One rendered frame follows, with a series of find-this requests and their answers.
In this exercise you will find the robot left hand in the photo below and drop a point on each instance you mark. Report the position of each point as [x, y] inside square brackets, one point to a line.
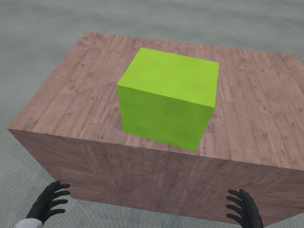
[41, 208]

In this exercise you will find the carton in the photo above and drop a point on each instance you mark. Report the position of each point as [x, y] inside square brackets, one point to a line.
[167, 97]

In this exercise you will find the robot right hand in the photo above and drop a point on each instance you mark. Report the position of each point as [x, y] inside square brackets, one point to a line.
[250, 217]

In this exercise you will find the robot left forearm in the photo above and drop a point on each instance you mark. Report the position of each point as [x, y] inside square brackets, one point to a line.
[29, 223]

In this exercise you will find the pedestal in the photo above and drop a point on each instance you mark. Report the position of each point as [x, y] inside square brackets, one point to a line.
[254, 139]

